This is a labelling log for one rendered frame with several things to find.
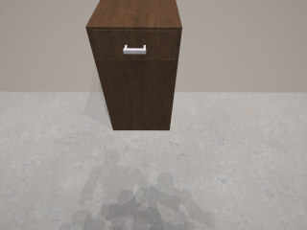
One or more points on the drawer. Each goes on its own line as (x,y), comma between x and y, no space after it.
(110,44)

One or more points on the handle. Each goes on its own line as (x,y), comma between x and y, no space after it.
(134,51)

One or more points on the cabinet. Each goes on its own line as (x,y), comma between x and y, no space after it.
(139,93)

